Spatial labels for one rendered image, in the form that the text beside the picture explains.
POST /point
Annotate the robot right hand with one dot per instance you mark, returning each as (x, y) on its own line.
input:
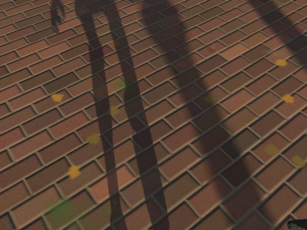
(297, 224)

